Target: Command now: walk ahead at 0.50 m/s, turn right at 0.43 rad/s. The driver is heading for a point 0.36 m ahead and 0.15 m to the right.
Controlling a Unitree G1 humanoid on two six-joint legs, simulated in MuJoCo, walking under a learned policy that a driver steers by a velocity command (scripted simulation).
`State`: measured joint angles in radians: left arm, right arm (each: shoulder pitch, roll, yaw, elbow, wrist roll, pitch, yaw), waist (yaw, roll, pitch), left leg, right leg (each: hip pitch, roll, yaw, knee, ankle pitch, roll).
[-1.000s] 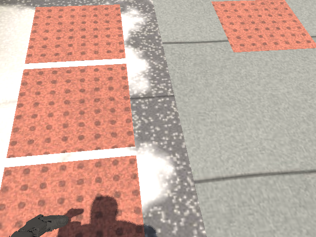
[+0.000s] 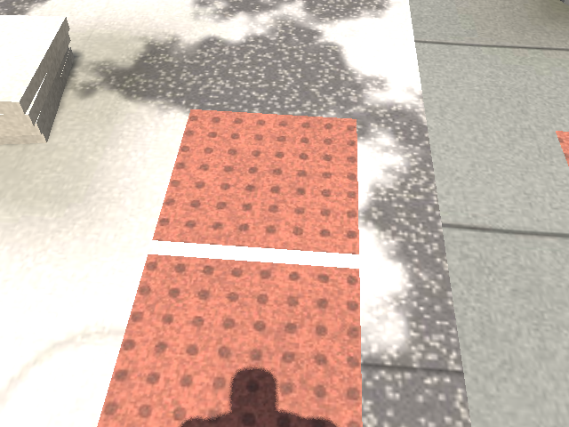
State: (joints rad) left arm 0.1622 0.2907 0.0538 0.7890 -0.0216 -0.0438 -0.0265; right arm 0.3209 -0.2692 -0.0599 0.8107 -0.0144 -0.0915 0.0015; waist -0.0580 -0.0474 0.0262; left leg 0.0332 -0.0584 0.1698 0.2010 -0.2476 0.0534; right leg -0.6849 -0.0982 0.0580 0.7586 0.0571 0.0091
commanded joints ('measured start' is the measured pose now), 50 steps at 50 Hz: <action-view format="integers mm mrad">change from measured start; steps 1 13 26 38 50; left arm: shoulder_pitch -126 145 77 116 102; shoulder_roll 28 156 126 75 64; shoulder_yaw -5 56 29 12 4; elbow -106 -127 -62 8 105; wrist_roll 2 12 20 18 31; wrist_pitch -15 -23 10 101 22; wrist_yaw -21 -4 39 58 56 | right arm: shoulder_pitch -5 -123 -206 -251 -210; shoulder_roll -165 -157 -98 -122 -61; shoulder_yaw -41 -10 0 1 6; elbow -36 -135 -126 -90 9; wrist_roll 11 52 10 -6 8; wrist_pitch -2 -52 6 58 65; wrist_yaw -12 3 7 4 -20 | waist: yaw -22 137 102 93 54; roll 69 38 -37 193 17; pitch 79 -162 -111 -113 -57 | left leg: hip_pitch -23 -793 -462 -294 -198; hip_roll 304 111 93 305 102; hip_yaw -40 -266 -200 -486 -219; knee -76 1116 401 86 280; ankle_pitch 390 -178 307 110 236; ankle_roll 107 -40 -99 131 -6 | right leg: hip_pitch -11 856 541 363 389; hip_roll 3 -178 -37 57 43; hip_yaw -42 461 68 28 21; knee -101 -436 -418 -6 -341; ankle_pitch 37 -9 330 -583 -261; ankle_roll -22 -352 -208 49 -12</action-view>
